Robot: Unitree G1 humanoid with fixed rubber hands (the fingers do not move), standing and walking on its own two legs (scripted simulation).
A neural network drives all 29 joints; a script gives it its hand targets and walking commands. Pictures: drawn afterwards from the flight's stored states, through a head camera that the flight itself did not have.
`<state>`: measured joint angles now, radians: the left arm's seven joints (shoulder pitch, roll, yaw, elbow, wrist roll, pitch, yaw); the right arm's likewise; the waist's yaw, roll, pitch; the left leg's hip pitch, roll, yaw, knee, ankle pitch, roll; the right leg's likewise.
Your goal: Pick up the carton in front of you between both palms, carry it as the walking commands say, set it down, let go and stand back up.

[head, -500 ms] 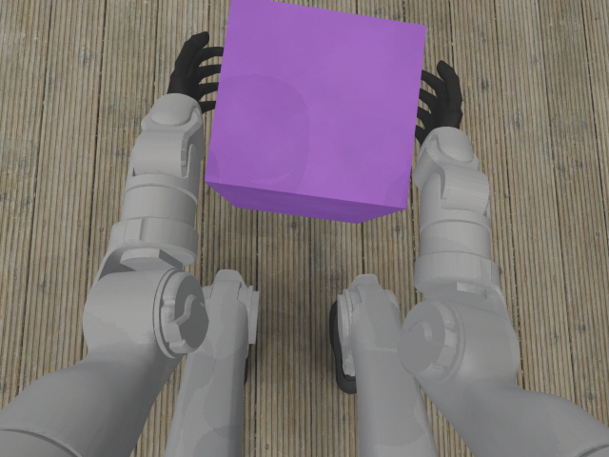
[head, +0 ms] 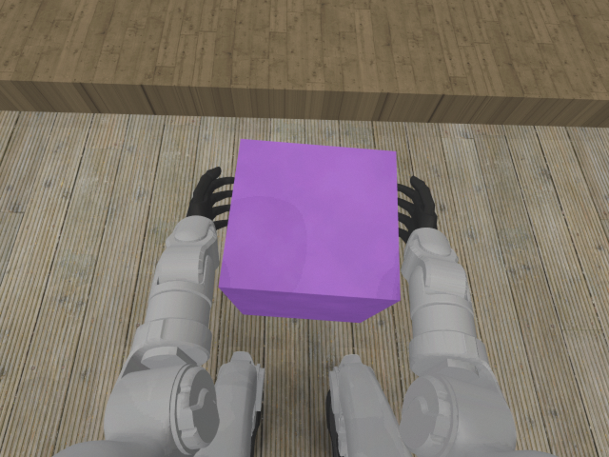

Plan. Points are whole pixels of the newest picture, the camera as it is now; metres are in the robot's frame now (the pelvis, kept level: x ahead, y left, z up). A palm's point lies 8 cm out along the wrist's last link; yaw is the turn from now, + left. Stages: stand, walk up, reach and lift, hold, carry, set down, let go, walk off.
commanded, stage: reach and lift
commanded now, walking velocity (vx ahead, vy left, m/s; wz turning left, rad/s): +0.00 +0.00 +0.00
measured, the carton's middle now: (308, 244) +0.41 -0.01 -0.10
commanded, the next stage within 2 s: hold in 1.64 s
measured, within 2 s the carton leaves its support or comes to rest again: neither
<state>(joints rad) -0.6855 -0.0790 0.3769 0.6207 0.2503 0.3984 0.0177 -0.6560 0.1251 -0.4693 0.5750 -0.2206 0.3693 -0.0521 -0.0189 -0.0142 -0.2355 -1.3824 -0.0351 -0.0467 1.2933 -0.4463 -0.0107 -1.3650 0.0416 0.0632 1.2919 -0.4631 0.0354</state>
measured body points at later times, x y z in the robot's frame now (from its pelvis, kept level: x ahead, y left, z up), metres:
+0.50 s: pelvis +0.04 -0.01 +0.12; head +0.07 +0.00 +0.57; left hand +0.37 +0.15 +0.11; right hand +0.37 -0.16 +0.12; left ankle +0.07 +0.12 -0.60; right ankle +0.06 -0.13 -0.60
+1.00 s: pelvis +0.04 -0.01 +0.14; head +0.02 +0.00 +0.59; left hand +0.35 +0.15 +0.16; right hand +0.36 -0.16 +0.16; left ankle +0.07 +0.12 -0.60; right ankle +0.06 -0.13 -0.60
